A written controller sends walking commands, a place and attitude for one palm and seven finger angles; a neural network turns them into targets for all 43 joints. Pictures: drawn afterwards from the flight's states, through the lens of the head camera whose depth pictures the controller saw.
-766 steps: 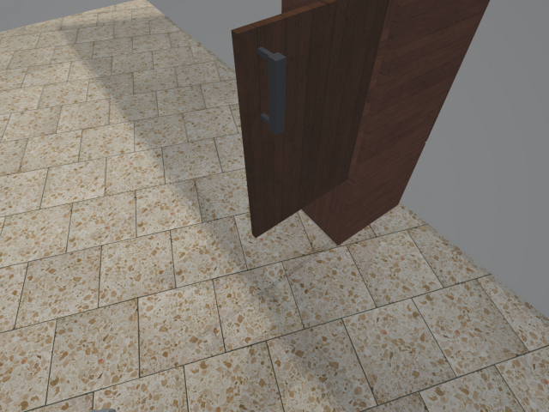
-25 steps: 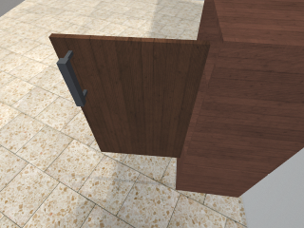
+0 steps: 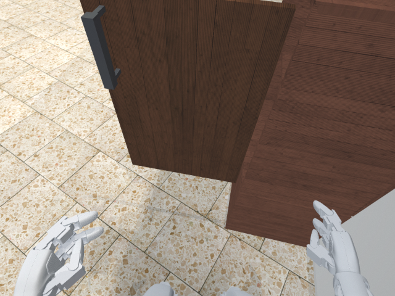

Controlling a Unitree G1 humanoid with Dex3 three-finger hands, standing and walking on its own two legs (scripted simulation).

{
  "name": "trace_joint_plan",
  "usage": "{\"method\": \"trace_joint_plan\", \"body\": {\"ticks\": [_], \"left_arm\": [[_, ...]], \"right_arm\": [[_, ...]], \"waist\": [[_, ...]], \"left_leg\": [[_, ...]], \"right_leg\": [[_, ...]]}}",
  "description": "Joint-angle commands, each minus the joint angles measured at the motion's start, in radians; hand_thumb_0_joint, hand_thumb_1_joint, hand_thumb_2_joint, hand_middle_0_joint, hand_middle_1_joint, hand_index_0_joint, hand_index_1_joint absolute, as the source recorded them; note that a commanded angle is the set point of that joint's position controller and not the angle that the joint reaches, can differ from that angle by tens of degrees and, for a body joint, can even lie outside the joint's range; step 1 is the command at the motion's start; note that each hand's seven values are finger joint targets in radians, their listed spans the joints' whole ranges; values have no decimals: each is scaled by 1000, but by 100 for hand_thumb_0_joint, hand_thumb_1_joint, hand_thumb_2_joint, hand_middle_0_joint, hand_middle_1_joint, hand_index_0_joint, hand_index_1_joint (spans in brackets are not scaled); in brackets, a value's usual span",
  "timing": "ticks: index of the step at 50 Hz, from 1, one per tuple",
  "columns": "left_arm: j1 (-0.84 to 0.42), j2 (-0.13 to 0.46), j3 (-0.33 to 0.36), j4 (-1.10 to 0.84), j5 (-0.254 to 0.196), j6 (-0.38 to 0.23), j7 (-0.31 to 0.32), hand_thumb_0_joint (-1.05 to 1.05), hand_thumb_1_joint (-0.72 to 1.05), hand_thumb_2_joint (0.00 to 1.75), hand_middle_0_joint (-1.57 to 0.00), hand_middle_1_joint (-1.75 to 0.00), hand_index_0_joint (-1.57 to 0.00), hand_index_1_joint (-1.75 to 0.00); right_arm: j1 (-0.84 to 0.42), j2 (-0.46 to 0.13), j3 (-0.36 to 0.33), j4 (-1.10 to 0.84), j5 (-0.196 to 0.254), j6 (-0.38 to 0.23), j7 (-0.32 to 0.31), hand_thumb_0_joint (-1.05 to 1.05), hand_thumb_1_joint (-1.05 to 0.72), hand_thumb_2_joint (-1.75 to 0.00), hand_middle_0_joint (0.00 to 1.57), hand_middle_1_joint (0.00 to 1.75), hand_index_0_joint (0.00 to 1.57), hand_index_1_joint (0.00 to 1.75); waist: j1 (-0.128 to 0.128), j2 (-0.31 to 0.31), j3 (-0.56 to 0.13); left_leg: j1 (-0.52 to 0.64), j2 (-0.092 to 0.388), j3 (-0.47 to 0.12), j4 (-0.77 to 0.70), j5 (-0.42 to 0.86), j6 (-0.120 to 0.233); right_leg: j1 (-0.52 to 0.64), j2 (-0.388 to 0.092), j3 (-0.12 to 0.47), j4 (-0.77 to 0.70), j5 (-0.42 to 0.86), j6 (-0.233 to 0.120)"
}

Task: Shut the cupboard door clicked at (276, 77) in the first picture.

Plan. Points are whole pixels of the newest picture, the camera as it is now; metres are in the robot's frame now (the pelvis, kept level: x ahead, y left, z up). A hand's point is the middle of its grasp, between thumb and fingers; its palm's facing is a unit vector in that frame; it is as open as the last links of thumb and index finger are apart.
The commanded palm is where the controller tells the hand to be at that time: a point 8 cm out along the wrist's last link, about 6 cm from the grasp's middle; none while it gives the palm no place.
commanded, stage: raise the hand and make a fist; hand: left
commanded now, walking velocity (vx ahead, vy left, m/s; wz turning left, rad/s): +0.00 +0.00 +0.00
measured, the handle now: (106, 49) +0.53 +0.26 +0.19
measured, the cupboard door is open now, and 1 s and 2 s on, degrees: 92 92 92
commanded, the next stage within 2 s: bring the fist close to the handle in 1.44 s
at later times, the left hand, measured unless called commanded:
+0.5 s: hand (65, 207) +0.22 +0.23 +0.12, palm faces +0.03 -1.00 -0.07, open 3.6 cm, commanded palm +0.19 +0.28 +0.12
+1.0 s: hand (54, 169) +0.25 +0.24 +0.19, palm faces -0.02 -1.00 -0.08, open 3.1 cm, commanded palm +0.22 +0.28 +0.19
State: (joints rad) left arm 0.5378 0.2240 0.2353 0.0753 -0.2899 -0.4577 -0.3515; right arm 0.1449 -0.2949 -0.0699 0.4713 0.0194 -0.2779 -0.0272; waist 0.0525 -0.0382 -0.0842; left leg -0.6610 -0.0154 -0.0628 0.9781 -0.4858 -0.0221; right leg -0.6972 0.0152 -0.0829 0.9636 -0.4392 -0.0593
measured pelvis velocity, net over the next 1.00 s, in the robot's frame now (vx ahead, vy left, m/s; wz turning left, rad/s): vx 0.02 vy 0.04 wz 0.00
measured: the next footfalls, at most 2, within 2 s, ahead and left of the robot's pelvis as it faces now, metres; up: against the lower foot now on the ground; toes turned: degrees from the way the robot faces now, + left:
none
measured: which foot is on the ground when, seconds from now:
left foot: down 0.00-1.00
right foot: down 0.00-1.00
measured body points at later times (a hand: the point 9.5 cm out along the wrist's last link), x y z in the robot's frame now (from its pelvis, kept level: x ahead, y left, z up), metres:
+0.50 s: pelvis +0.01 +0.04 +0.02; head +0.04 +0.04 +0.47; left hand +0.21 +0.29 +0.12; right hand +0.14 -0.20 -0.06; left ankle +0.00 +0.14 -0.68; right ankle +0.03 -0.08 -0.68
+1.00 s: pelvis +0.02 +0.04 +0.05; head +0.01 +0.03 +0.50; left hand +0.24 +0.29 +0.19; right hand +0.22 -0.15 -0.01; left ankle +0.00 +0.14 -0.68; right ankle +0.03 -0.08 -0.68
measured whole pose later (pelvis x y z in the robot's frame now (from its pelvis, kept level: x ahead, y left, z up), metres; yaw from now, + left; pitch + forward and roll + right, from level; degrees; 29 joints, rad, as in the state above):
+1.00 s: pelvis +0.02 +0.04 +0.05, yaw +0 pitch +0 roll -1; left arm 0.26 0.30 0.23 -0.31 -0.30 0.09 -0.28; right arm 0.23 -0.22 0.09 0.56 0.05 -0.26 -0.07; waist 0.07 0.04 -0.05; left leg -0.27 -0.04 -0.04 0.65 -0.37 0.04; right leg -0.29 -0.01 -0.05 0.60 -0.31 0.00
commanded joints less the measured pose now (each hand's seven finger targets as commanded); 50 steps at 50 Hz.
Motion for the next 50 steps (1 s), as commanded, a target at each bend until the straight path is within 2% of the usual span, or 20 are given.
{"method": "trace_joint_plan", "body": {"ticks": [1, 4, 5, 7, 8, 9, 11, 14, 17, 21, 24, 26, 29, 31, 33, 35, 39, 42, 46, 50], "left_arm": [[-383, 97, -57, -487, -57, -210, 7, 0, 90, 90, -64, -78, -64, -78], [-436, 77, -174, -386, -42, -123, -59, 0, 90, 90, -69, -84, -69, -84], [-410, 120, -148, -322, -31, -62, -70, 0, 90, 90, -71, -86, -71, -86], [-313, 197, -70, -227, 0, 84, -76, 0, 90, 90, -75, -90, -75, -90], [-281, 215, -44, -231, 10, 154, -70, 0, 90, 90, -77, -92, -77, -92], [-216, 259, 41, -197, 12, 221, -48, 0, 90, 90, -79, -94, -79, -94], [-173, 254, 114, -322, -27, 292, 11, 0, 90, 90, -82, -98, -82, -98], [-135, 209, 196, -441, -94, 281, 134, 0, 90, 90, -88, -104, -88, -104], [-124, 162, 135, -516, -60, 200, 182, 0, 90, 90, -93, -110, -93, -110], [-165, 90, -53, -518, -5, 153, 121, 0, 90, 90, -101, -118, -101, -118], [-222, 111, -73, -485, -16, 188, 57, 0, 90, 90, -106, -124, -106, -124], [-251, 175, -3, -518, -22, 210, 48, 0, 90, 90, -110, -128, -110, -128], [-275, 248, 92, -593, -11, 226, 93, 0, 90, 90, -115, -134, -115, -134], [-259, 208, 91, -629, -23, 230, 121, 0, 90, 90, -119, -138, -119, -138], [-257, 178, 78, -637, -35, 245, 130, 0, 90, 90, -123, -142, -123, -142], [-263, 146, 40, -601, -32, 286, 119, 0, 90, 90, -126, -146, -126, -146], [-298, 134, -11, -527, -17, 412, 69, 0, 90, 90, -130, -150, -130, -150], [-376, 182, 26, -588, -13, 475, 57, 0, 90, 90, -130, -150, -130, -150], [-476, 241, 107, -652, -31, 472, 78, 0, 90, 90, -130, -150, -130, -150], [-530, 226, 110, -620, -50, 455, 83, 0, 90, 90, -130, -150, -130, -150]], "right_arm": [[53, -62, 12, -71, 6, -64, -38, 0, -90, -90, 20, 30, 20, 30], [43, -91, 30, -59, 25, -79, -69, 0, -90, -90, 20, 30, 20, 30], [62, -97, 29, -55, 32, -76, -76, 0, -90, -90, 20, 30, 20, 30], [61, -99, 31, -75, 41, -63, -83, 0, -90, -90, 20, 30, 20, 30], [47, -92, 33, -94, 43, -54, -81, 0, -90, -90, 20, 30, 20, 30], [31, -78, 30, -101, 47, -44, -78, 0, -90, -90, 20, 30, 20, 30], [-5, -42, 44, -149, 39, -22, -69, 0, -90, -90, 20, 30, 20, 30], [-22, -8, 56, -151, 25, -16, -60, 0, -90, -90, 20, 30, 20, 30], [31, -19, 55, -130, 11, -43, -39, 0, -90, -90, 20, 30, 20, 30], [83, -60, 49, -101, 8, -83, -30, 0, -90, -90, 20, 30, 20, 30], [89, -86, 47, -83, 23, -104, -50, 0, -90, -90, 20, 30, 20, 30], [84, -87, 44, -81, 28, -114, -63, 0, -90, -90, 20, 30, 20, 30], [66, -75, 54, -77, 23, -112, -67, 0, -90, -90, 20, 30, 20, 30], [63, -56, 63, -81, 20, -108, -62, 0, -90, -90, 20, 30, 20, 30], [67, -51, 68, -71, 21, -101, -54, 0, -90, -90, 20, 30, 20, 30], [68, -53, 73, -62, 24, -90, -46, 0, -90, -90, 20, 30, 20, 30], [57, -68, 76, -63, 36, -63, -48, 0, -90, -90, 20, 30, 20, 30], [34, -66, 81, -77, 37, -44, -55, 0, -90, -90, 20, 30, 20, 30], [8, -51, 96, -77, 28, -37, -64, 0, -90, -90, 20, 30, 20, 30], [-9, -43, 107, -48, 29, -40, -65, 0, -90, -90, 20, 30, 20, 30]], "waist": [[-133, 94, -202], [-167, 90, -74], [-155, 65, -45], [-103, 26, -38], [-71, 36, -64], [-25, 72, -94], [28, 54, -163], [54, -18, -165], [25, 70, -152], [-55, 92, -107], [-78, 36, -59], [-52, 40, -104], [-10, 114, -153], [5, 144, -165], [4, 172, -150], [-8, 146, -103], [-22, 95, -17], [-11, 98, -69], [2, 94, -139], [0, 111, -105]], "left_leg": [[27, -6, 35, -22, 115, 58], [16, 2, 11, -52, 52, 71], [1, 1, 10, -73, 31, 69], [-20, 3, 16, -120, 22, 68], [-9, -1, 21, -145, 33, 68], [10, -5, 19, -170, 61, 62], [40, -13, 24, -208, 124, 51], [63, -5, 17, -246, 199, 34], [115, 3, 19, -277, 295, 30], [168, 9, 8, -268, 303, 39], [168, 9, -10, -283, 212, 47], [198, 8, -17, -304, 205, 46], [258, 9, -28, -339, 287, 32], [299, 14, -29, -355, 403, 8], [329, 18, -23, -357, 505, -9], [334, 25, -20, -367, 543, -10], [332, 26, -12, -402, 476, 6], [374, 22, -12, -427, 469, 10], [423, 14, -9, -449, 475, 15], [439, 13, -5, -469, 474, 13]], "right_leg": [[99, -33, 197, -213, -22, 48], [48, -17, 172, -244, -108, 41], [65, -22, 178, -278, -146, 45], [120, -42, 193, -323, -202, 52], [158, -53, 194, -326, -198, 54], [214, -54, 184, -317, -164, 48], [305, -57, 147, -298, -89, 49], [367, -31, 89, -279, 16, 44], [332, -9, 33, -225, 206, 37], [250, -6, 20, -225, 235, 43], [242, -9, 35, -275, 143, 46], [276, -14, 36, -290, 125, 44], [339, -10, 12, -271, 204, 33], [369, -5, -8, -262, 292, 29], [381, -1, -14, -271, 360, 31], [386, 0, -18, -288, 393, 35], [394, -1, -8, -346, 382, 37], [435, -5, -3, -368, 389, 36], [492, -4, -2, -390, 400, 35], [505, -3, -4, -417, 402, 32]]}}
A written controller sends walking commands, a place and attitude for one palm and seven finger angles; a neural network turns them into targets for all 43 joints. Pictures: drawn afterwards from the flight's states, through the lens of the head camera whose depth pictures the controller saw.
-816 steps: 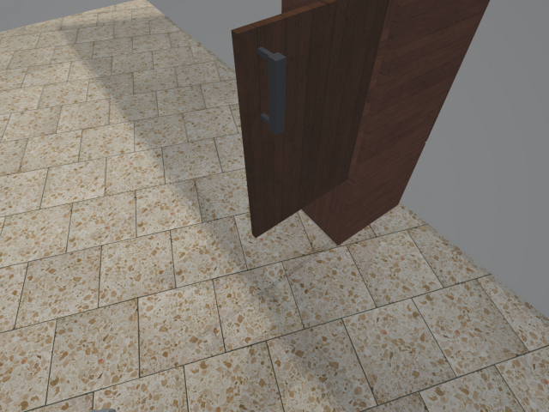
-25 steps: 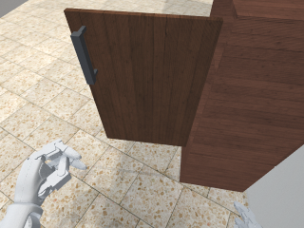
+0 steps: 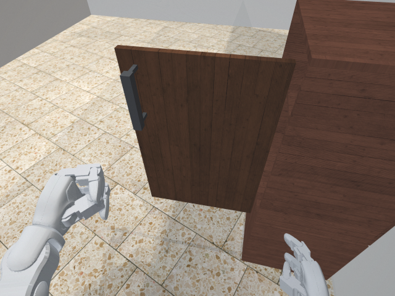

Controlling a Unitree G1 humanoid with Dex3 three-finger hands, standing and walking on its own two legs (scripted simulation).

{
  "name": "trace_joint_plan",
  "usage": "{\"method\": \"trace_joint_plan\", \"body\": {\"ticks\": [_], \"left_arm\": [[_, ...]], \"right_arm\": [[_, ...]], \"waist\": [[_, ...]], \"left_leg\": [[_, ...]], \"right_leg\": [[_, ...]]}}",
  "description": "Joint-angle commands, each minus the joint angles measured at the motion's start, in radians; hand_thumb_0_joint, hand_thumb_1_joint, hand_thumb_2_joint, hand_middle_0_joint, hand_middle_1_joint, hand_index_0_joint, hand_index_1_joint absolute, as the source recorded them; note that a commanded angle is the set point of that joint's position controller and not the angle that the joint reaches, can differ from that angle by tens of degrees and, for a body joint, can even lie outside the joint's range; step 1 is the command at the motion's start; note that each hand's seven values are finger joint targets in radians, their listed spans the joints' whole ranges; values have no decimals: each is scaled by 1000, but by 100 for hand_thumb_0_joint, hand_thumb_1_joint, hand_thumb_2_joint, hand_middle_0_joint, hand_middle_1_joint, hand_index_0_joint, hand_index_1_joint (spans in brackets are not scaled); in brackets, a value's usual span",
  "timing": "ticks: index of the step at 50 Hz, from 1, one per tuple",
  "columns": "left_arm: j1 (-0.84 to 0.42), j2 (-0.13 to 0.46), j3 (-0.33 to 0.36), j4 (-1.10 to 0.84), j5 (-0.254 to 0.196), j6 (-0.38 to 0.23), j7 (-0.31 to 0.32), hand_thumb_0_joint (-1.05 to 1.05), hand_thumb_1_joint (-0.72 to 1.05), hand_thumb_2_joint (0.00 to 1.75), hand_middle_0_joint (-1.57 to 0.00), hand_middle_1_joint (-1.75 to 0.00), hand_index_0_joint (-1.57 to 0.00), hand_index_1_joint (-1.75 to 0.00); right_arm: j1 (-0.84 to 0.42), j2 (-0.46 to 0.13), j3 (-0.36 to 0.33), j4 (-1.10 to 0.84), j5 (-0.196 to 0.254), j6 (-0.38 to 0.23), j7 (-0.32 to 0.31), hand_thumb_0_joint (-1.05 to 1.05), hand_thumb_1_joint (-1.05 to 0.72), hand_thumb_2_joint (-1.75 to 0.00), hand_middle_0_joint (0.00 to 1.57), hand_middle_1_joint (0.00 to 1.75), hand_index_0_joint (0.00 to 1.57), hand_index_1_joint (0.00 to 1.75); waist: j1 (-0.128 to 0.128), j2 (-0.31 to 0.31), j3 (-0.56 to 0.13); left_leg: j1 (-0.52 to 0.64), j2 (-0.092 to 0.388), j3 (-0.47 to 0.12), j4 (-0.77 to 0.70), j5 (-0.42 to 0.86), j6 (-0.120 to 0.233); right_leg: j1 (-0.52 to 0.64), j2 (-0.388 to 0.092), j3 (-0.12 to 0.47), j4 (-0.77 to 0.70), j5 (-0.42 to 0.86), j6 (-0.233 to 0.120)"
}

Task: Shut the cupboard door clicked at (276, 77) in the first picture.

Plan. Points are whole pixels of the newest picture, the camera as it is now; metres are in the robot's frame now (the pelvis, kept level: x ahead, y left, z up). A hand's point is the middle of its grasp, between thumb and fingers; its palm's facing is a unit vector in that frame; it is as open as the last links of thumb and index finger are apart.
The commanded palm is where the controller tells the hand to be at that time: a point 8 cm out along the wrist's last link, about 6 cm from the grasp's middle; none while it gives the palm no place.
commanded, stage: raise the hand and make a fist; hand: left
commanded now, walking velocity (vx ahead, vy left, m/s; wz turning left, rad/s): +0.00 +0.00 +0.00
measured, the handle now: (136, 98) +0.50 +0.22 +0.15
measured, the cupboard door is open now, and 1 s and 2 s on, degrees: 92 92 92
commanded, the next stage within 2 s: bring the fist close to the handle in 0.44 s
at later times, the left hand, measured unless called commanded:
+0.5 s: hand (116, 201) +0.22 +0.16 +0.15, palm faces +0.02 -1.00 -0.08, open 3.1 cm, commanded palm +0.19 +0.21 +0.15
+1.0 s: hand (126, 160) +0.31 +0.18 +0.14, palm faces -0.04 -1.00 -0.03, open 3.1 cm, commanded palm +0.29 +0.23 +0.15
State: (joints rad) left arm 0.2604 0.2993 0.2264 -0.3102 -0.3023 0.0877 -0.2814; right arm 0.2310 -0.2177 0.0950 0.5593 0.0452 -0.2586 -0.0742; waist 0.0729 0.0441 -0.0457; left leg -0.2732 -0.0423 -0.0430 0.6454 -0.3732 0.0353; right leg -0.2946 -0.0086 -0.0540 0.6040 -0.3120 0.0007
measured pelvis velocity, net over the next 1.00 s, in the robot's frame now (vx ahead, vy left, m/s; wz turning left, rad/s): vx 0.00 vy -0.02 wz -0.02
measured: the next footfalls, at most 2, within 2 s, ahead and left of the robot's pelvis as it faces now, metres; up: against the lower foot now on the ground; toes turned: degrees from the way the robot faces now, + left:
none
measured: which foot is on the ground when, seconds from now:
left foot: down 0.00-1.00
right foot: down 0.00-1.00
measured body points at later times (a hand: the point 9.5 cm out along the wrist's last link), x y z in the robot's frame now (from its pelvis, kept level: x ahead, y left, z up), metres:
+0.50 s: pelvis -0.01 -0.03 +0.01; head -0.03 -0.05 +0.45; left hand +0.21 +0.22 +0.16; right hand +0.17 -0.26 -0.06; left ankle -0.02 +0.09 -0.73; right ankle +0.00 -0.12 -0.73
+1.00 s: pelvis +0.00 -0.02 +0.00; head +0.01 -0.04 +0.45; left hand +0.31 +0.23 +0.15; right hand +0.17 -0.26 -0.07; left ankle -0.02 +0.09 -0.73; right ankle +0.00 -0.12 -0.73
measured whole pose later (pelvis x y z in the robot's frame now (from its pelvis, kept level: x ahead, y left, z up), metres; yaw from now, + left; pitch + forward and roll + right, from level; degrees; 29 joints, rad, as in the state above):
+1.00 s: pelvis +0.00 -0.02 +0.00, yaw -1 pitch +1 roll +0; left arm -0.10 0.32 0.28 0.09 -0.30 0.10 -0.31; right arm 0.23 -0.26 0.06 0.63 0.06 -0.26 -0.11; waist 0.03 0.04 -0.02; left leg -0.24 -0.02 -0.03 0.57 -0.34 0.01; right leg -0.29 0.01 -0.04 0.57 -0.30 -0.03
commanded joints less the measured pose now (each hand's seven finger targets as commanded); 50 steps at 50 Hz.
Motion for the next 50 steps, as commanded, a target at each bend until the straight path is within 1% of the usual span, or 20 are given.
{"method": "trace_joint_plan", "body": {"ticks": [1, 3, 5, 9, 12, 14, 17, 20, 22, 25, 27, 29, 32, 36, 40, 41, 45, 46, 48, 50], "left_arm": [[-260, 147, 108, -220, -36, -83, 9, 0, 90, 90, -130, -150, -130, -150], [-233, 120, 85, -144, -38, -44, -7, 0, 90, 90, -130, -150, -130, -150], [-177, 78, 47, -91, -34, 4, -25, 0, 90, 90, -130, -150, -130, -150], [-158, 146, 107, -141, -30, 46, -24, 0, 90, 90, -130, -150, -130, -150], [-206, 186, 157, -247, -29, -7, 9, 0, 90, 90, -130, -150, -130, -150], [-214, 208, 178, -263, -29, -59, 39, 0, 90, 90, -130, -150, -130, -150], [-213, 139, 124, -217, -27, -109, 55, 0, 90, 90, -130, -150, -130, -150], [-196, 106, 69, -137, -17, -93, 36, 0, 90, 90, -130, -150, -130, -150], [-206, 112, 48, -144, -8, -69, 18, 0, 90, 90, -130, -150, -130, -150], [-191, 130, 63, -143, -11, -45, 0, 0, 90, 90, -130, -150, -130, -150], [-207, 169, 115, -176, -22, -52, 4, 0, 90, 90, -130, -150, -130, -150], [-275, 244, 189, -126, -29, -70, 22, 0, 90, 90, -130, -150, -130, -150], [-413, 225, 178, -59, -32, -102, 34, 0, 90, 90, -130, -150, -130, -150], [-509, 196, 112, 27, -21, -110, 6, 0, 90, 90, -130, -150, -130, -150], [-524, 198, 94, 160, -20, -65, -53, 0, 90, 90, -130, -150, -130, -150], [-546, 199, 92, 166, -21, -56, -61, 0, 90, 90, -130, -150, -130, -150], [-586, 249, 163, 183, -31, -48, -46, 0, 90, 90, -130, -150, -130, -150], [-619, 276, 190, 177, -26, -57, -34, 0, 90, 90, -130, -150, -130, -150], [-673, 262, 176, 154, -14, -79, -12, 0, 90, 90, -130, -150, -130, -150], [-686, 285, 199, 173, -4, -93, 7, 0, 90, 90, -130, -150, -130, -150]], "right_arm": [[-97, -122, -59, -127, 7, -60, -18, 0, -90, -90, 20, 30, 20, 30], [-101, -126, -58, -118, 12, -59, -19, 0, -90, -90, 20, 30, 20, 30], [-107, -128, -62, -122, 22, -53, -15, 0, -90, -90, 20, 30, 20, 30], [-124, -139, -70, -144, 19, -42, -12, 0, -90, -90, 20, 30, 20, 30], [-135, -126, -72, -159, 7, -47, -14, 0, -90, -90, 20, 30, 20, 30], [-127, -123, -69, -147, 3, -54, -13, 0, -90, -90, 20, 30, 20, 30], [-117, -115, -69, -124, 5, -70, -14, 0, -90, -90, 20, 30, 20, 30], [-112, -124, -73, -113, 12, -77, -19, 0, -90, -90, 20, 30, 20, 30], [-113, -130, -78, -116, 16, -79, -24, 0, -90, -90, 20, 30, 20, 30], [-119, -132, -80, -125, 16, -81, -27, 0, -90, -90, 20, 30, 20, 30], [-128, -131, -80, -129, 10, -84, -29, 0, -90, -90, 20, 30, 20, 30], [-118, -137, -78, -105, 8, -77, -35, 0, -90, -90, 20, 30, 20, 30], [-126, -128, -75, -84, 12, -79, -42, 0, -90, -90, 20, 30, 20, 30], [-118, -136, -72, -74, 17, -85, -51, 0, -90, -90, 20, 30, 20, 30], [-99, -150, -78, -69, 23, -77, -56, 0, -90, -90, 20, 30, 20, 30], [-100, -153, -80, -75, 23, -74, -58, 0, -90, -90, 20, 30, 20, 30], [-103, -149, -81, -88, 18, -64, -52, 0, -90, -90, 20, 30, 20, 30], [-99, -150, -81, -85, 18, -59, -50, 0, -90, -90, 20, 30, 20, 30], [-99, -142, -80, -91, 15, -53, -45, 0, -90, -90, 20, 30, 20, 30], [-88, -142, -81, -85, 11, -46, -40, 0, -90, -90, 20, 30, 20, 30]], "waist": [[-23, 49, -122], [-23, 46, -82], [-25, -2, -35], [-12, -52, -72], [2, -30, -152], [1, -25, -141], [-15, 33, -79], [-29, -11, -3], [-32, 6, -8], [-29, -76, -30], [-17, -88, -92], [-22, -96, -85], [-38, -20, -45], [-49, 29, -81], [-51, -49, -103], [-47, -29, -124], [-23, -56, -178], [-22, -45, -195], [-23, 6, -213], [-22, 2, -224]], "left_leg": [[54, 40, -24, -145, 354, -47], [39, 37, -20, -157, 309, -40], [13, 38, -13, -168, 267, -30], [11, 33, -2, -164, 256, -16], [38, 26, 5, -164, 277, -14], [33, 25, 11, -156, 273, -14], [32, 22, 18, -162, 221, -18], [0, 23, 25, -158, 153, -10], [3, 20, 29, -152, 135, -6], [-10, 22, 28, -134, 142, 0], [-3, 19, 25, -123, 169, 0], [-16, 21, 24, -115, 171, -4], [-8, 20, 26, -123, 153, -6], [24, 18, 22, -132, 187, -3], [12, 24, 16, -130, 233, 0], [20, 21, 17, -129, 247, 0], [22, 22, 11, -132, 303, -4], [28, 22, 12, -135, 319, -7], [56, 24, 14, -141, 357, -12], [60, 28, 13, -143, 389, -13]], "right_leg": [[98, 21, -32, -66, 269, -29], [90, 17, -29, -86, 243, -28], [87, 13, -24, -107, 217, -25], [121, 5, -3, -121, 206, -18], [155, 3, 3, -113, 208, -15], [151, 3, 13, -119, 197, -15], [106, 4, 14, -137, 143, -15], [72, -4, 40, -177, 52, -7], [70, -12, 61, -192, 14, -4], [90, -22, 91, -202, -9, 6], [124, -29, 102, -191, 24, 12], [122, -31, 109, -190, 18, 16], [85, -23, 98, -194, -10, 9], [94, -17, 73, -163, 92, 0], [108, -13, 53, -133, 200, 1], [111, -11, 49, -122, 224, -1], [142, -8, 32, -97, 292, -5], [150, -6, 26, -90, 306, -8], [144, -3, 14, -76, 333, -14], [154, -1, 12, -72, 360, -17]]}}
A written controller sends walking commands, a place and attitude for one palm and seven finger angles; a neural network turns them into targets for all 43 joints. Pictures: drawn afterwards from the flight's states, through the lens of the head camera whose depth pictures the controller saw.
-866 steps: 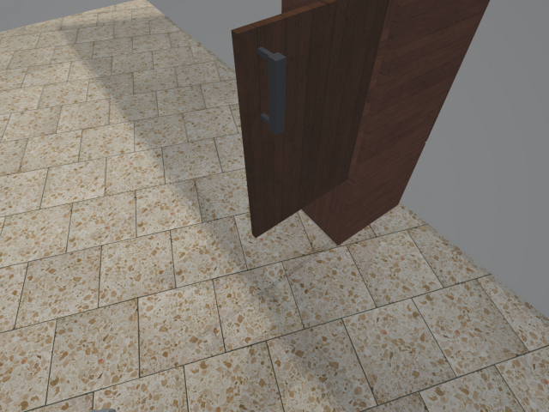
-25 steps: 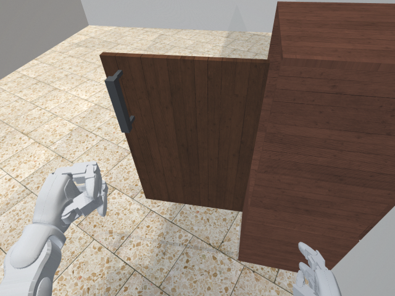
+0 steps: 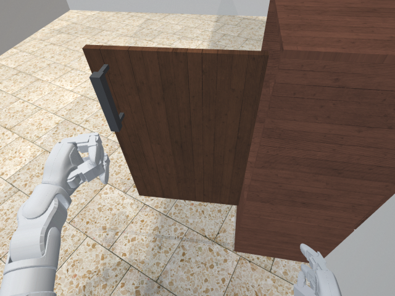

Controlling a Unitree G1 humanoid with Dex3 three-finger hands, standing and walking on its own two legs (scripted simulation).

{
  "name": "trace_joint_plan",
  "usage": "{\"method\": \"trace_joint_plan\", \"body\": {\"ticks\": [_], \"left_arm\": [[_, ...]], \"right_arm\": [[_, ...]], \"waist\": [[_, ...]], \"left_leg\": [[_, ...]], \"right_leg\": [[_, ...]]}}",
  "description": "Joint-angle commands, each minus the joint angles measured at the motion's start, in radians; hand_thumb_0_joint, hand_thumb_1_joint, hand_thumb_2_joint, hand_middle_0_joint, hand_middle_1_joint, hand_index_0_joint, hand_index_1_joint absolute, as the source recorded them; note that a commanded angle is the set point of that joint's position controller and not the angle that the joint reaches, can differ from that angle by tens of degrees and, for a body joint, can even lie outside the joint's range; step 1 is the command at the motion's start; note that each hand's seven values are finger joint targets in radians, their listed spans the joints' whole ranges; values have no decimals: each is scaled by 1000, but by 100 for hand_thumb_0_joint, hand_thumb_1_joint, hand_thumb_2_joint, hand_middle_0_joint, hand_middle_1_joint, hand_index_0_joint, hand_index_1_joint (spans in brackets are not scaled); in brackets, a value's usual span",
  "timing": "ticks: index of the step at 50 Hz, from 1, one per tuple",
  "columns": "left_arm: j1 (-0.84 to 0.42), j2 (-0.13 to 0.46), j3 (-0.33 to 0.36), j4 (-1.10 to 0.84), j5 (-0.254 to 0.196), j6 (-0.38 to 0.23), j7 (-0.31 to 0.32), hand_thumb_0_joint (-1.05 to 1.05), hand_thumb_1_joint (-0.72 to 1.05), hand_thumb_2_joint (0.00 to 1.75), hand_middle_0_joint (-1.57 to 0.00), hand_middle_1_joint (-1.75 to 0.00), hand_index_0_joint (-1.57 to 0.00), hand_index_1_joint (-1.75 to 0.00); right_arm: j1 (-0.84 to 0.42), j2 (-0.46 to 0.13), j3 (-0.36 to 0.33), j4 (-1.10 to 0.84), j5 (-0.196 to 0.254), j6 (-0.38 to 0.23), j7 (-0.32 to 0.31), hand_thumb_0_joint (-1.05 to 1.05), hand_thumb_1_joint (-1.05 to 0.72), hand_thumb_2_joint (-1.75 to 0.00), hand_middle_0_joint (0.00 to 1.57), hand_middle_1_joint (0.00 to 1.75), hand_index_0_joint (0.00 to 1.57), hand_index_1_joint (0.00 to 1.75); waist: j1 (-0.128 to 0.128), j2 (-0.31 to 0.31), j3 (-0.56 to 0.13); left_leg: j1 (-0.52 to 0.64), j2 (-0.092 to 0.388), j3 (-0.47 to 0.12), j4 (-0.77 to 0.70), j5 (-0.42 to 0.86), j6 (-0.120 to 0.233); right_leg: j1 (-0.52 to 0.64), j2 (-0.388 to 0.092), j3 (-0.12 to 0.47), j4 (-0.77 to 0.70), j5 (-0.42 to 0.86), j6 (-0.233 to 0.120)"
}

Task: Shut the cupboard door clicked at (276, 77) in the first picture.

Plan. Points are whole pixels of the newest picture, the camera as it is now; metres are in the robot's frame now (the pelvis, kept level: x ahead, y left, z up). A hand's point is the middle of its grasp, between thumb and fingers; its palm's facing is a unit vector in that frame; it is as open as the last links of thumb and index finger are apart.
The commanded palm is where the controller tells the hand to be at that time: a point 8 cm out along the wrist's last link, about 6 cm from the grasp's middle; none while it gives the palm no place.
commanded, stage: bring the fist close to the handle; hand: left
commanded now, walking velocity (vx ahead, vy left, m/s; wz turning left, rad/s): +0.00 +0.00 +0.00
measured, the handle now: (111, 99) +0.50 +0.25 +0.14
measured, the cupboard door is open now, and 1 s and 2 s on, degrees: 92 92 76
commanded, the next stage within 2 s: push the door shut along its arc in 0.94 s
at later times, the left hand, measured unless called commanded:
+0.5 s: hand (100, 127) +0.39 +0.24 +0.15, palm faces +0.02 -1.00 -0.02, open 3.1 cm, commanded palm +0.37 +0.29 +0.15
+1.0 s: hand (102, 126) +0.40 +0.24 +0.15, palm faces +0.03 -1.00 -0.03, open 3.1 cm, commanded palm +0.37 +0.28 +0.15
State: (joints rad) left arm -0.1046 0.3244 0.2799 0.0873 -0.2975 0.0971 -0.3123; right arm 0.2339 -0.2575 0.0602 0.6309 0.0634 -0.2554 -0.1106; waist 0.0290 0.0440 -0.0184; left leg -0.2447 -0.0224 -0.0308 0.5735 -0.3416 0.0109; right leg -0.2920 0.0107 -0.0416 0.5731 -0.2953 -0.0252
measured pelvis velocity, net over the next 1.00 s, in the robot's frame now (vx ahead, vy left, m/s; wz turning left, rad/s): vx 0.01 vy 0.01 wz -0.02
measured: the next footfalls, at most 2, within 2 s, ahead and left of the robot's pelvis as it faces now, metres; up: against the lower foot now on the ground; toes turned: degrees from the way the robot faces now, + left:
none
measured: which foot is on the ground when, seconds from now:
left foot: down 0.00-1.00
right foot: down 0.00-1.00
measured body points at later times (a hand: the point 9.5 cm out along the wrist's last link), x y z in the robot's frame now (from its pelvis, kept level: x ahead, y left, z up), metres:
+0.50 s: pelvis +0.01 +0.01 +0.00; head +0.03 +0.01 +0.45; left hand +0.39 +0.29 +0.15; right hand +0.15 -0.23 -0.09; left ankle -0.02 +0.11 -0.73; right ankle +0.00 -0.10 -0.73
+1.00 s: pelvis +0.01 +0.01 +0.00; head +0.03 +0.00 +0.45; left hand +0.39 +0.29 +0.15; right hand +0.13 -0.24 -0.10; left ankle -0.02 +0.11 -0.73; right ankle +0.00 -0.10 -0.73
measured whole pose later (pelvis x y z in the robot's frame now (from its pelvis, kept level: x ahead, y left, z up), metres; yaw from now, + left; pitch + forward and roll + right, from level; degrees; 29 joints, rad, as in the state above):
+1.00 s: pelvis +0.01 +0.01 +0.00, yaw -1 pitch +4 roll -1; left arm -0.46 0.41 0.36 0.55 -0.22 -0.03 -0.32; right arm 0.30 -0.26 0.04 0.64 0.06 -0.12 -0.09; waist -0.02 0.04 -0.04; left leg -0.28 -0.02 -0.01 0.54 -0.34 0.03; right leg -0.33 0.01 -0.02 0.53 -0.28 -0.01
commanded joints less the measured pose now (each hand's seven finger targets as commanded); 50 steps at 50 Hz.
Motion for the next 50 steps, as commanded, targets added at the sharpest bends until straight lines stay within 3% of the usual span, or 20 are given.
{"method": "trace_joint_plan", "body": {"ticks": [1, 2, 8, 10, 15, 19, 22, 25, 27, 30, 32, 35, 36, 39, 41, 43, 44, 46, 48, 50], "left_arm": [[-326, 253, 138, -209, -2, -106, 40, 0, 90, 90, -130, -150, -130, -150], [-335, 245, 127, -196, 4, -106, 39, 0, 90, 90, -130, -150, -130, -150], [-426, 190, 46, -85, 10, -67, 0, 0, 90, 90, -130, -150, -130, -150], [-484, 202, 51, -43, 7, -57, -3, 0, 90, 90, -130, -150, -130, -150], [-653, 267, 80, -12, 24, -90, 16, 0, 90, 90, -130, -150, -130, -150], [-690, 335, 132, 107, 39, -126, 25, 0, 90, 90, -130, -150, -130, -150], [-716, 329, 124, 194, 48, -133, 12, 0, 90, 90, -130, -150, -130, -150], [-728, 360, 143, 310, 50, -124, -12, 0, 90, 90, -130, -150, -130, -150], [-812, 336, 101, 329, 53, -133, -28, 0, 90, 90, -130, -150, -130, -150], [-738, 359, 136, 286, 43, -163, -46, 0, 90, 90, -130, -150, -130, -150], [-722, 321, 111, 235, 33, -182, -53, 0, 90, 90, -130, -150, -130, -150], [-698, 327, 130, 211, 22, -190, -42, 0, 90, 90, -130, -150, -130, -150], [-695, 302, 116, 229, 21, -182, -38, 0, 90, 90, -130, -150, -130, -150], [-697, 388, 189, 256, 38, -169, -4, 0, 90, 90, -130, -150, -130, -150], [-728, 344, 146, 218, 51, -170, 8, 0, 90, 90, -130, -150, -130, -150], [-772, 371, 153, 206, 60, -182, 15, 0, 90, 90, -130, -150, -130, -150], [-753, 400, 176, 214, 62, -186, 16, 0, 90, 90, -130, -150, -130, -150], [-796, 349, 127, 198, 58, -202, 3, 0, 90, 90, -130, -150, -130, -150], [-777, 355, 137, 215, 50, -210, -10, 0, 90, 90, -130, -150, -130, -150], [-754, 343, 129, 292, 41, -194, -27, 0, 90, 90, -130, -150, -130, -150]], "right_arm": [[-86, -104, -47, -155, -8, -44, -3, 0, -90, -90, 20, 30, 20, 30], [-81, -104, -48, -152, -6, -39, -2, 0, -90, -90, 20, 30, 20, 30], [-66, -116, -53, -140, 5, -13, -7, 0, -90, -90, 20, 30, 20, 30], [-60, -122, -56, -135, 7, -5, -14, 0, -90, -90, 20, 30, 20, 30], [-52, -123, -53, -125, 0, 14, -19, 0, -90, -90, 20, 30, 20, 30], [-26, -127, -52, -109, -7, 32, -16, 0, -90, -90, 20, 30, 20, 30], [-11, -129, -53, -108, -5, 42, -9, 0, -90, -90, 20, 30, 20, 30], [16, -143, -59, -101, -2, 59, -6, 0, -90, -90, 20, 30, 20, 30], [31, -146, -63, -99, -2, 66, -3, 0, -90, -90, 20, 30, 20, 30], [45, -150, -75, -123, -5, 67, 7, 0, -90, -90, 20, 30, 20, 30], [48, -145, -78, -131, -5, 71, 11, 0, -90, -90, 20, 30, 20, 30], [55, -146, -82, -127, -5, 76, 16, 0, -90, -90, 20, 30, 20, 30], [52, -145, -81, -123, -3, 78, 16, 0, -90, -90, 20, 30, 20, 30], [52, -155, -82, -115, -5, 92, 13, 0, -90, -90, 20, 30, 20, 30], [35, -141, -76, -127, -3, 91, 14, 0, -90, -90, 20, 30, 20, 30], [38, -143, -76, -120, -6, 92, 12, 0, -90, -90, 20, 30, 20, 30], [45, -146, -76, -121, -8, 96, 10, 0, -90, -90, 20, 30, 20, 30], [34, -138, -72, -125, -5, 91, 7, 0, -90, -90, 20, 30, 20, 30], [34, -140, -73, -121, -5, 88, 4, 0, -90, -90, 20, 30, 20, 30], [37, -144, -70, -114, -2, 91, 2, 0, -90, -90, 20, 30, 20, 30]], "waist": [[19, 6, -254], [14, 31, -257], [-21, 16, -217], [-31, -33, -199], [-38, 2, -265], [-31, 0, -293], [-34, 32, -304], [-41, -13, -281], [-64, 13, -297], [-33, 21, -383], [-36, 36, -415], [-36, 17, -370], [-43, -2, -338], [-37, -43, -289], [-41, 20, -292], [-49, 53, -312], [-44, 7, -322], [-58, 25, -335], [-55, 49, -345], [-64, 5, -298]], "left_leg": [[41, 10, 2, -70, 383, 10], [49, 12, 5, -70, 393, 7], [57, 19, -4, -77, 381, 4], [47, 20, -9, -80, 345, 10], [74, 19, -17, -81, 350, 6], [62, 19, -10, -75, 369, 3], [53, 20, -11, -73, 407, -1], [16, 23, -3, -67, 411, 4], [29, 22, -1, -59, 417, 4], [68, 27, -8, -43, 519, 5], [103, 31, -7, -34, 588, 1], [93, 38, -9, -43, 587, 0], [77, 37, -7, -51, 558, 1], [21, 30, 4, -72, 439, 10], [32, 25, 4, -83, 419, 10], [47, 23, 8, -78, 401, 11], [40, 26, 5, -78, 400, 16], [58, 24, 7, -79, 394, 15], [71, 25, 6, -75, 403, 12], [40, 24, 9, -74, 368, 17]], "right_leg": [[151, -19, -2, -37, 368, 6], [141, -19, -4, -36, 372, 5], [91, -15, -13, -52, 345, 3], [77, -13, -12, -64, 316, 5], [80, -17, -4, -62, 303, -2], [99, -19, 4, -59, 322, -6], [98, -21, 4, -48, 355, -10], [94, -22, 4, -48, 382, -8], [72, -21, 5, -45, 385, -8], [119, -19, 9, -33, 438, -10], [122, -16, 8, -28, 469, -7], [107, -11, 3, -38, 459, -2], [99, -11, 0, -43, 448, -1], [111, -14, 4, -55, 400, -2], [103, -15, 6, -58, 375, -5], [104, -15, 14, -61, 369, -7], [127, -14, 13, -61, 370, -7], [120, -12, 14, -62, 369, -6], [116, -10, 13, -61, 368, -10], [98, -12, 13, -66, 363, -6]]}}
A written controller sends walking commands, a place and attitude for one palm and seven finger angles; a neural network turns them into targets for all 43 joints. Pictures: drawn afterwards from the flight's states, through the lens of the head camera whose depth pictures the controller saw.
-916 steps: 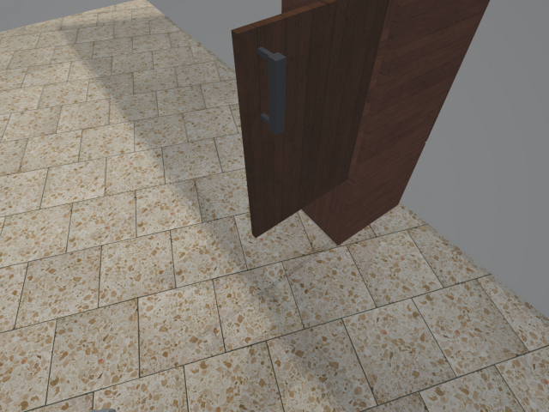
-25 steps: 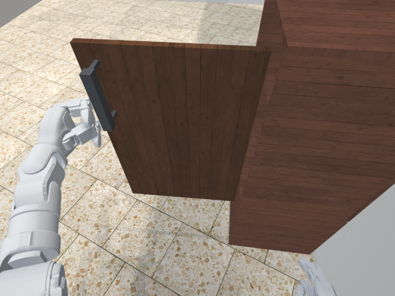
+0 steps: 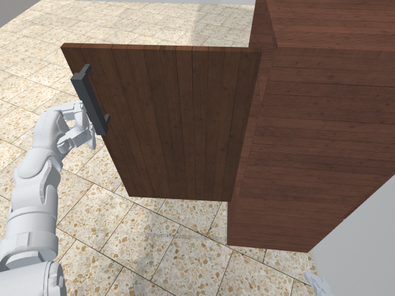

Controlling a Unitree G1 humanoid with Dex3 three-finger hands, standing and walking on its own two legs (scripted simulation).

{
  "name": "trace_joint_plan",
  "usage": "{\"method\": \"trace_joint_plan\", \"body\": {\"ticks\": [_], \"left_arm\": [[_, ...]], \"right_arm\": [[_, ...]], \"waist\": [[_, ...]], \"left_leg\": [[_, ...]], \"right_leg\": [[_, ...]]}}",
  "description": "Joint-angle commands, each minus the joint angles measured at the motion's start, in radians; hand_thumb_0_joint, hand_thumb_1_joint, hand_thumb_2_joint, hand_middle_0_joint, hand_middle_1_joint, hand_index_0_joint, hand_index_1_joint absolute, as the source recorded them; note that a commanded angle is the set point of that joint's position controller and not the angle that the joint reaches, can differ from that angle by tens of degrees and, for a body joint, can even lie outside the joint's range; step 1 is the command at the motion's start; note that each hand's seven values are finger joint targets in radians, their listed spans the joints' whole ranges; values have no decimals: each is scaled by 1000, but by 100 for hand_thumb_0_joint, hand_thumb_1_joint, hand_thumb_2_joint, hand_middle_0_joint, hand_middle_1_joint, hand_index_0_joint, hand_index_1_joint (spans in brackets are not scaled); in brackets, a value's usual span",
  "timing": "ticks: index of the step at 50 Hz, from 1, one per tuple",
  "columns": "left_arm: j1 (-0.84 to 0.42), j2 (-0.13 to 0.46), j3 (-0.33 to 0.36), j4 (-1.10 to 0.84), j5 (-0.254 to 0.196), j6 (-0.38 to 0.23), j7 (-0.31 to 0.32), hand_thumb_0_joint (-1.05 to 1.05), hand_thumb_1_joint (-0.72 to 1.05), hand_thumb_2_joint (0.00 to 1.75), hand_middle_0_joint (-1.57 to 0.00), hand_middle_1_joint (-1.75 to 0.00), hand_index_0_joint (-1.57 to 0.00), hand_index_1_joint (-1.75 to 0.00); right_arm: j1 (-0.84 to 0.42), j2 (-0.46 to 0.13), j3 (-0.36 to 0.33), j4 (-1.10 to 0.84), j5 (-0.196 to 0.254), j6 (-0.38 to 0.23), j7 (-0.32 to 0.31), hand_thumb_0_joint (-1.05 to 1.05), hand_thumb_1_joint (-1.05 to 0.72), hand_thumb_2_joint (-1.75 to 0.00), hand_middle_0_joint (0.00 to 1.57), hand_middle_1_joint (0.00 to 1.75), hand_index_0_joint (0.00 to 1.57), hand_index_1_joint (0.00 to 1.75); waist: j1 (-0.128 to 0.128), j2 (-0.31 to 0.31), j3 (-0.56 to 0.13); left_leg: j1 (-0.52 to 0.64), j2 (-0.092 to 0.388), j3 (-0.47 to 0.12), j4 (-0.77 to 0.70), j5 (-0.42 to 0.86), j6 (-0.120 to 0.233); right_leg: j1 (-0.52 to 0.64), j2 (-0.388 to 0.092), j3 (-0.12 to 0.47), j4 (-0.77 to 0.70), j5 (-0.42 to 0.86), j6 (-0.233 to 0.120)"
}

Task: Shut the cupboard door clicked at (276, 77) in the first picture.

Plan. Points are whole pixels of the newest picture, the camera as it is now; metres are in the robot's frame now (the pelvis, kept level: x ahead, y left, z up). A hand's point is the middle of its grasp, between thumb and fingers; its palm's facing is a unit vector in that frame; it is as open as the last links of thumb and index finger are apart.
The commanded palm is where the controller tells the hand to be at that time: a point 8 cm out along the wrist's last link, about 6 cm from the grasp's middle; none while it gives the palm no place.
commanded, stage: push the door shut along its arc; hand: left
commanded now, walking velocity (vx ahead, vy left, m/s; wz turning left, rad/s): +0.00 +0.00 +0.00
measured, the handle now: (95, 101) +0.48 +0.25 +0.14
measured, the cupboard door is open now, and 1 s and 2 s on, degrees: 92 76 68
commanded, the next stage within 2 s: pull the fist back off the door in 1.92 s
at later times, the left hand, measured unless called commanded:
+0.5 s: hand (101, 114) +0.44 +0.22 +0.14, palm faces -0.09 -1.00 -0.03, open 3.1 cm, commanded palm +0.42 +0.27 +0.14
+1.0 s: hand (121, 97) +0.50 +0.19 +0.14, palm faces -0.22 -0.98 -0.01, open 3.1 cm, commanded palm +0.50 +0.23 +0.14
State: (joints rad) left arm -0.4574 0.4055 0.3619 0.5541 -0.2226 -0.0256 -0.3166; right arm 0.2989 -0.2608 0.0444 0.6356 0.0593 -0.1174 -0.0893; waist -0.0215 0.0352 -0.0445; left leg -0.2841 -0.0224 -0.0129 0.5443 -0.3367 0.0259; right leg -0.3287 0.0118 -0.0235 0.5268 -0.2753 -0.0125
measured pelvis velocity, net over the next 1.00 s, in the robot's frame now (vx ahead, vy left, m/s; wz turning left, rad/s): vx -0.01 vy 0.01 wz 0.01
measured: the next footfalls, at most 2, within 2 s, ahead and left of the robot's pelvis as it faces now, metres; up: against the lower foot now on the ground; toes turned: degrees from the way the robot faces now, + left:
none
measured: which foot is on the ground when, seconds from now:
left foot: down 0.00-1.00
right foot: down 0.00-1.00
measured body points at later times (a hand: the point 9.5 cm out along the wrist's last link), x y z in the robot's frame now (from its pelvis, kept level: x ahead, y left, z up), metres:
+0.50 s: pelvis -0.01 +0.00 -0.01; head +0.05 -0.01 +0.44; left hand +0.44 +0.27 +0.15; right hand +0.07 -0.27 -0.12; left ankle -0.04 +0.10 -0.73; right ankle -0.01 -0.11 -0.73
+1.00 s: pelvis -0.01 +0.01 -0.02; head +0.09 +0.02 +0.42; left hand +0.50 +0.25 +0.14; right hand +0.01 -0.27 -0.13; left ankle -0.04 +0.10 -0.73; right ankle -0.01 -0.11 -0.73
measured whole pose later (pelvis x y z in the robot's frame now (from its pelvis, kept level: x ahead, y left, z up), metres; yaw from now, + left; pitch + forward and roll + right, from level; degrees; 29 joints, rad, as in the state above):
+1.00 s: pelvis -0.01 +0.01 -0.02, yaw +1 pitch +14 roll -2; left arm -1.08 0.61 0.28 1.24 -0.16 -0.16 -0.50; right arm 0.37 -0.30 0.04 0.72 0.03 -0.09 -0.08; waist -0.15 0.02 -0.05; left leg -0.57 -0.03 -0.03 0.70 -0.37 0.04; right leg -0.59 0.00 -0.04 0.64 -0.30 0.00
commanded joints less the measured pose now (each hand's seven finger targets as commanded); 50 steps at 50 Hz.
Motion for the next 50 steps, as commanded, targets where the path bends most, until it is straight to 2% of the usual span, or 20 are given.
{"method": "trace_joint_plan", "body": {"ticks": [1, 4, 5, 6, 9, 12, 14, 16, 17, 22, 25, 29, 30, 32, 35, 36, 42, 44, 46, 50], "left_arm": [[-394, 254, 44, -136, -37, -61, -30, 0, 90, 90, -130, -150, -130, -150], [-435, 280, 38, -43, -28, -38, -48, 0, 90, 90, -130, -150, -130, -150], [-506, 260, -2, -47, -21, -41, -54, 0, 90, 90, -130, -150, -130, -150], [-559, 252, -21, -49, -17, -48, -57, 0, 90, 90, -130, -150, -130, -150], [-681, 313, -8, -60, -8, -97, -61, 0, 90, 90, -130, -150, -130, -150], [-698, 320, 10, -52, -23, -145, -80, 0, 90, 90, -130, -150, -130, -150], [-694, 380, 51, 69, -21, -148, -90, 0, 90, 90, -130, -150, -130, -150], [-728, 355, 25, 156, -16, -146, -104, 0, 90, 90, -130, -150, -130, -150], [-745, 378, 32, 201, -7, -150, -108, 0, 90, 90, -130, -150, -130, -150], [-818, 395, 3, 250, 14, -179, -150, 0, 90, 90, -130, -150, -130, -150], [-816, 403, 13, 256, -2, -196, -183, 0, 90, 90, -130, -150, -130, -150], [-886, 405, -1, 302, -9, -200, -206, 0, 90, 90, -130, -150, -130, -150], [-918, 397, -13, 302, -2, -202, -206, 0, 90, 90, -130, -150, -130, -150], [-934, 376, -31, 308, 7, -205, -204, 0, 90, 90, -130, -150, -130, -150], [-981, 381, -34, 318, 10, -205, -200, 0, 90, 90, -130, -150, -130, -150], [-982, 351, -60, 323, 11, -204, -204, 0, 90, 90, -130, -150, -130, -150], [-1106, 351, -83, 431, 26, -191, -198, 0, 90, 90, -130, -150, -130, -150], [-1137, 395, -60, 449, 35, -196, -190, 0, 90, 90, -130, -150, -130, -150], [-1172, 395, -63, 449, 45, -201, -194, 0, 90, 90, -130, -150, -130, -150], [-1193, 397, -56, 456, 40, -206, -210, 0, 90, 90, -130, -150, -130, -150]], "right_arm": [[-25, -142, -55, -112, 5, -47, -20, 0, -90, -90, 20, 30, 20, 30], [-19, -157, -52, -105, 9, -38, -20, 0, -90, -90, 20, 30, 20, 30], [-24, -155, -49, -106, 11, -37, -20, 0, -90, -90, 20, 30, 20, 30], [-22, -153, -51, -107, 10, -39, -20, 0, -90, -90, 20, 30, 20, 30], [-7, -159, -52, -100, 3, -38, -26, 0, -90, -90, 20, 30, 20, 30], [4, -157, -51, -99, -3, -45, -25, 0, -90, -90, 20, 30, 20, 30], [27, -168, -48, -75, -6, -32, -27, 0, -90, -90, 20, 30, 20, 30], [33, -170, -46, -67, -1, -30, -23, 0, -90, -90, 20, 30, 20, 30], [39, -176, -49, -58, 0, -27, -22, 0, -90, -90, 20, 30, 20, 30], [76, -187, -56, -57, -7, -21, -16, 0, -90, -90, 20, 30, 20, 30], [96, -195, -63, -56, -10, -11, -18, 0, -90, -90, 20, 30, 20, 30], [121, -206, -66, -36, -13, -1, -21, 0, -90, -90, 20, 30, 20, 30], [120, -206, -66, -34, -12, -2, -21, 0, -90, -90, 20, 30, 20, 30], [133, -204, -70, -25, -16, -4, -18, 0, -90, -90, 20, 30, 20, 30], [154, -210, -74, -8, -19, 3, -18, 0, -90, -90, 20, 30, 20, 30], [156, -208, -73, -8, -20, 3, -15, 0, -90, -90, 20, 30, 20, 30], [182, -220, -70, 22, -25, 5, -17, 0, -90, -90, 20, 30, 20, 30], [199, -227, -71, 32, -29, 10, -17, 0, -90, -90, 20, 30, 20, 30], [207, -224, -74, 37, -33, 6, -13, 0, -90, -90, 20, 30, 20, 30], [227, -229, -79, 41, -40, 16, -8, 0, -90, -90, 20, 30, 20, 30]], "waist": [[-14, -2, -250], [-30, -29, -179], [-44, 3, -177], [-51, 11, -195], [-62, 24, -272], [-48, 29, -393], [-53, -6, -352], [-66, -25, -283], [-71, -8, -258], [-81, 46, -334], [-81, 20, -397], [-108, 2, -353], [-116, 28, -337], [-120, 69, -351], [-134, 67, -379], [-138, 66, -390], [-179, 59, -338], [-176, 97, -379], [-184, 111, -422], [-184, 96, -484]], "left_leg": [[62, 23, -7, -47, 343, 1], [16, 22, -9, -48, 266, 3], [17, 18, -11, -47, 255, 4], [30, 16, -16, -41, 251, 4], [65, 16, -22, -19, 276, 7], [105, 13, -25, -2, 361, 4], [55, 14, -20, 4, 338, 6], [-3, 12, -18, -5, 287, 6], [-18, 13, -15, -2, 273, 5], [1, 12, -19, 24, 322, 5], [19, 16, -20, 37, 386, 6], [-7, 21, -22, 38, 352, 8], [-4, 20, -25, 38, 337, 7], [29, 21, -34, 43, 358, 3], [55, 27, -46, 55, 381, 0], [59, 26, -47, 54, 379, -1], [14, 30, -57, 65, 305, -3], [30, 32, -64, 82, 346, -9], [58, 34, -73, 99, 380, -14], [90, 42, -82, 132, 511, -20]], "right_leg": [[125, -14, -7, -23, 333, -18], [81, -20, -6, -33, 272, -16], [61, -21, -3, -31, 260, -17], [50, -20, -2, -28, 249, -18], [63, -20, 6, -17, 258, -21], [121, -17, 10, 10, 344, -24], [115, -19, 12, 10, 341, -19], [81, -23, 11, 9, 311, -16], [61, -24, 13, 7, 298, -16], [54, -24, 19, 29, 335, -20], [76, -19, 17, 44, 394, -17], [25, -16, 10, 39, 354, -14], [-7, -13, 11, 36, 332, -13], [-39, -11, 7, 37, 318, -17], [-68, -6, 2, 40, 311, -15], [-75, -5, 0, 41, 306, -15], [-166, -1, -7, 49, 229, -15], [-174, -1, -8, 66, 244, -21], [-194, 2, -7, 76, 258, -19], [-200, 10, -13, 101, 323, -16]]}}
